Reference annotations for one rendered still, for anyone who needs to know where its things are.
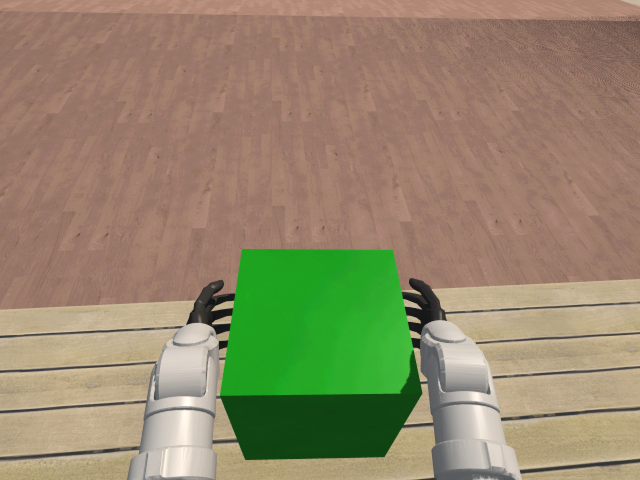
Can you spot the carton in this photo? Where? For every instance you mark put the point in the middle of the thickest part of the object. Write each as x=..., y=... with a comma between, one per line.
x=319, y=361

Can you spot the robot right forearm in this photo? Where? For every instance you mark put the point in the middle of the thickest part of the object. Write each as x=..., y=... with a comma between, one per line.
x=469, y=436

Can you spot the robot left hand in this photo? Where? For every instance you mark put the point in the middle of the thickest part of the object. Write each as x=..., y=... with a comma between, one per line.
x=205, y=303

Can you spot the robot left forearm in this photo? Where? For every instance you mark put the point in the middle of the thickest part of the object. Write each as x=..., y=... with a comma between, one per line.
x=177, y=436

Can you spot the robot right hand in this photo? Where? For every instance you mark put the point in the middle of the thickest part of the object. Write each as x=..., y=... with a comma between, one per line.
x=428, y=302

